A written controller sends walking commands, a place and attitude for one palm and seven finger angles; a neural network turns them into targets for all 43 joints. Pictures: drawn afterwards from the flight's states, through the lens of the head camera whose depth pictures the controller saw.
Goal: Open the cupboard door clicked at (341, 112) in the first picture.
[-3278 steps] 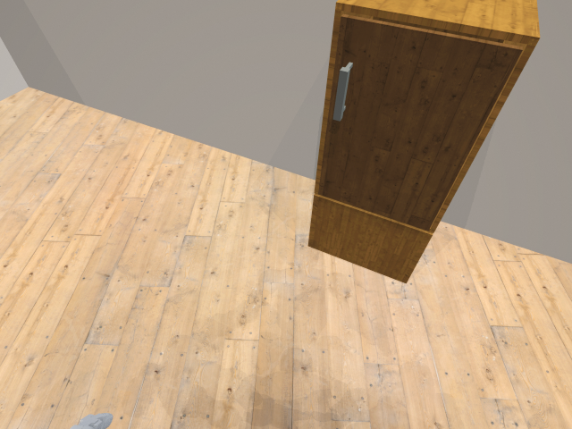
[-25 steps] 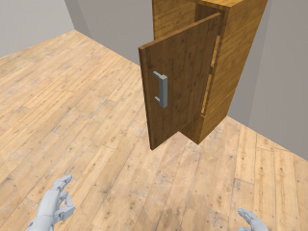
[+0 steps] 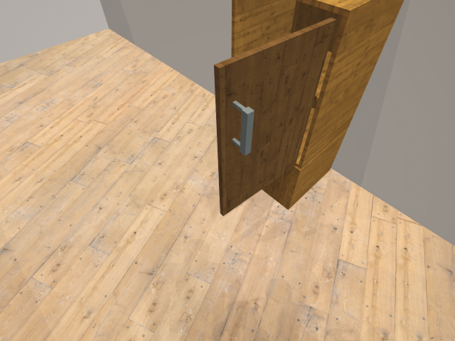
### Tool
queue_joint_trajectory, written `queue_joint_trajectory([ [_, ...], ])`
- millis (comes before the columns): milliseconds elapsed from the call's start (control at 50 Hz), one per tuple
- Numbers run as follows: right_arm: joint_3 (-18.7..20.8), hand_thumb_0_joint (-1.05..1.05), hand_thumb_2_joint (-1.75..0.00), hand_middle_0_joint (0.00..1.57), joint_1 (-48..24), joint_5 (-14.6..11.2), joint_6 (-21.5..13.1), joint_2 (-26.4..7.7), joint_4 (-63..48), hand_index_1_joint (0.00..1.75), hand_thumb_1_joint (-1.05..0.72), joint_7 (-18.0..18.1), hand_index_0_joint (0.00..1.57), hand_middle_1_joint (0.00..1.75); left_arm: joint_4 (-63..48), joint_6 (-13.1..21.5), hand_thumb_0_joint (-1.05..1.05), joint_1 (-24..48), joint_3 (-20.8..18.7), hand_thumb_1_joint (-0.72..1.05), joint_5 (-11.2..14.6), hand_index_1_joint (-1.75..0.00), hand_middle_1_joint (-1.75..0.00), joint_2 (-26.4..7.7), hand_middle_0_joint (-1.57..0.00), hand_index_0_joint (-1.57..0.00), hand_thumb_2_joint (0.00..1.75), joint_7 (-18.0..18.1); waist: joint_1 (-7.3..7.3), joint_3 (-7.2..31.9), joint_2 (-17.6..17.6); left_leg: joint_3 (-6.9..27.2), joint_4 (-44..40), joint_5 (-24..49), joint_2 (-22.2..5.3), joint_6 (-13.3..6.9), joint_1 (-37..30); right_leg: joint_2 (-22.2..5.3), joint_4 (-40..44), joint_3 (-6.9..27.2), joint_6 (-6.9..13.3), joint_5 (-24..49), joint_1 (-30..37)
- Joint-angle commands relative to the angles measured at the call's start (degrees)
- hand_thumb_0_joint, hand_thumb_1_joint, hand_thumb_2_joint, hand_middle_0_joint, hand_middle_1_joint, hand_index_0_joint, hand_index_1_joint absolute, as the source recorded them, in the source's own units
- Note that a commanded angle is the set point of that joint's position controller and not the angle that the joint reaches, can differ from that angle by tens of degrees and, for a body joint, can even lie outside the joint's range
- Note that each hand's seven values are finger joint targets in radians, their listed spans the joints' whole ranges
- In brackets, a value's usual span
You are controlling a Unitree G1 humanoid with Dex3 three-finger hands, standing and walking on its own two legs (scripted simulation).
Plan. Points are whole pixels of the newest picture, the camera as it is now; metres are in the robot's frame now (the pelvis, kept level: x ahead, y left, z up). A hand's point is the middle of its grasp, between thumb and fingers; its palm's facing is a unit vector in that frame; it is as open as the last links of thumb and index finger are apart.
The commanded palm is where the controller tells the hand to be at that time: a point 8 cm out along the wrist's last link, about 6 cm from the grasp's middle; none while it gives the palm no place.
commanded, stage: let the arm hang, fingers relaxed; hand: left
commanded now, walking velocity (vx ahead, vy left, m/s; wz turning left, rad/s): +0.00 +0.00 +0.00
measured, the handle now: (241, 128) +0.60 +0.00 +0.01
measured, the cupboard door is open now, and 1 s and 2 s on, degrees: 85 85 85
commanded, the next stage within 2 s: look to check the result in 0.44 s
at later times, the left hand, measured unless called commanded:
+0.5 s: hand out of the picture +0.01 +0.17 -0.18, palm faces +0.03 -0.98 -0.19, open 7.3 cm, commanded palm none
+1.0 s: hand out of the picture +0.02 +0.17 -0.17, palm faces +0.03 -0.98 -0.18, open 7.4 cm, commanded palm none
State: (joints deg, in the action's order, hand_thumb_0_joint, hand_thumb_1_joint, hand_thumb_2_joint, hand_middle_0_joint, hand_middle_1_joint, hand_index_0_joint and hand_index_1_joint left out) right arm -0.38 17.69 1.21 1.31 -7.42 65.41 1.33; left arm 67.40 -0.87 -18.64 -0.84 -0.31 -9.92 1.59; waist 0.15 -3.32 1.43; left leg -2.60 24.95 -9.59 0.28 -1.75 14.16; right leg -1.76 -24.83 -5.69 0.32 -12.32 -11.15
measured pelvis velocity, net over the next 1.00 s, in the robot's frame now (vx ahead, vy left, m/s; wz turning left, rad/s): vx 0.02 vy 0.00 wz -0.01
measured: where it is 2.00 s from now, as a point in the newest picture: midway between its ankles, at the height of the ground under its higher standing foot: outside the picture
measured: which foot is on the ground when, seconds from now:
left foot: down 0.00-1.00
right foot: down 0.00-1.00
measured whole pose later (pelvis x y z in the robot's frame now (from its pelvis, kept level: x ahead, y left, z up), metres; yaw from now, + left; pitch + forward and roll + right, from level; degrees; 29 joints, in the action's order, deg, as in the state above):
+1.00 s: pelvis +0.02 +0.00 +0.00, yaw -1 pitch -2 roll +0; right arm -0.2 14.4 1.1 -0.1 -8.3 66.3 1.8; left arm 66.5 0.5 -14.8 -0.7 -0.3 -7.9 1.8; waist 0.3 -2.8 0.3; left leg -3.2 22.4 -10.1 0.7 -1.7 10.9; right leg -2.0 -23.1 -5.0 -0.1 -13.1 -8.4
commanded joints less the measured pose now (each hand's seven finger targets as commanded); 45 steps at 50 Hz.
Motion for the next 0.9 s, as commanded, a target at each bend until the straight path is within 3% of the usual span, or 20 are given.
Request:
queue_joint_trajectory([
  [0, 1.3, 0.00, -0.90, 0.20, 3.4, 0.2, -0.7, -5.6, -1.4, 0.30, -0.90, 0.5, 0.20, 0.30, -2.4, 0.8, 0.00, -1.9, -0.7, 0.90, -0.3, -0.30, -0.30, -4.6, -0.20, -0.20, 0.90, 0.3, 0.24, -2.2, -1.9, 6.3, -7.0, -7.5, -5.6, -0.3, 1.4, -4.5, 6.1, 5.2, 2.1, -7.4, -3.2],
  [60, 1.3, 0.00, -0.90, 0.20, 3.5, 0.2, -0.9, -5.0, -1.2, 0.30, -0.90, 0.5, 0.20, 0.30, -2.4, 0.9, 0.00, -2.3, -0.9, 0.90, -0.4, -0.30, -0.30, -4.2, -0.20, -0.20, 0.90, 0.4, 0.05, -2.0, -0.6, 6.7, -7.8, -7.8, -5.7, -0.4, 2.0, -4.4, 5.2, 5.1, 1.9, -6.2, -2.6],
  [120, 1.4, 0.00, -0.90, 0.20, 3.4, 0.2, -0.9, -4.7, -1.3, 0.30, -0.90, 0.5, 0.20, 0.30, -2.6, 0.9, 0.00, -2.5, -1.0, 0.90, -0.5, -0.30, -0.30, -3.8, -0.20, -0.20, 0.90, 0.5, -0.13, -3.5, -1.3, 6.6, -8.1, -8.6, -5.7, -0.4, 2.6, -4.2, 5.4, 5.1, 1.8, -6.4, -3.2],
  [240, 1.5, 0.00, -0.90, 0.20, 3.1, 0.3, -1.2, -4.2, -1.1, 0.30, -0.90, 0.5, 0.20, 0.30, -3.0, 1.2, 0.00, -1.7, -1.1, 0.90, -0.5, -0.30, -0.30, -3.4, -0.20, -0.20, 0.90, 0.5, 0.09, -2.7, -1.1, 6.1, -7.5, -6.4, -5.4, -0.2, 1.7, -4.6, 5.2, 5.3, 1.7, -4.8, -3.0],
  [300, 1.5, 0.00, -0.90, 0.20, 3.0, 0.3, -1.3, -4.3, -1.2, 0.30, -0.90, 0.5, 0.20, 0.30, -3.1, 1.3, 0.00, -1.5, -1.1, 0.90, -0.5, -0.30, -0.30, -3.4, -0.20, -0.20, 0.90, 0.5, 0.22, -2.4, 0.8, 6.0, -7.8, -6.2, -5.5, -0.1, 1.3, -4.5, 5.5, 5.7, 1.8, -4.2, -2.7],
  [420, 1.5, 0.00, -0.90, 0.20, 2.3, 0.1, -1.5, -5.0, -1.4, 0.30, -0.90, 0.6, 0.20, 0.30, -3.1, 1.6, 0.00, -1.3, -1.2, 0.90, -0.4, -0.30, -0.30, -3.8, -0.20, -0.20, 0.90, 0.5, 0.05, -1.2, -1.7, 5.6, -6.8, -2.0, -5.6, -0.1, -0.8, -4.8, 5.8, 5.5, 1.8, -1.7, -1.6],
  [480, 1.3, 0.00, -0.90, 0.20, 2.0, 0.1, -1.4, -5.1, -1.1, 0.30, -0.90, 0.5, 0.20, 0.30, -2.9, 1.4, 0.00, -0.9, -1.0, 0.90, -0.3, -0.30, -0.30, -3.9, -0.20, -0.20, 0.90, 0.4, 0.26, -1.8, 0.1, 5.6, -7.2, -2.3, -5.6, 0.0, -1.1, -4.9, 6.0, 5.6, 1.7, -2.0, -2.1],
  [660, 1.1, 0.00, -0.90, 0.20, 1.4, 0.0, -1.7, -5.6, -0.9, 0.30, -0.90, 0.6, 0.20, 0.30, -2.5, 1.6, 0.00, -0.6, -0.9, 0.90, -0.2, -0.30, -0.30, -4.2, -0.20, -0.20, 0.90, 0.4, 0.18, 0.0, -0.6, 5.7, -7.0, 1.3, -5.9, 0.0, -2.4, -5.0, 6.0, 5.4, 1.6, 0.4, 0.1],
  [880, 1.0, 0.00, -0.90, 0.20, 0.6, 0.0, -1.7, -5.8, -0.4, 0.30, -0.90, 0.7, 0.20, 0.30, -2.2, 1.7, 0.00, -0.1, -0.8, 0.90, -0.2, -0.30, -0.30, -4.3, -0.20, -0.20, 0.90, 0.4, 0.27, -1.1, -1.5, 5.5, -7.4, 2.6, -5.9, 0.1, -3.2, -5.2, 6.8, 5.3, 1.4, 0.9, 0.2],
])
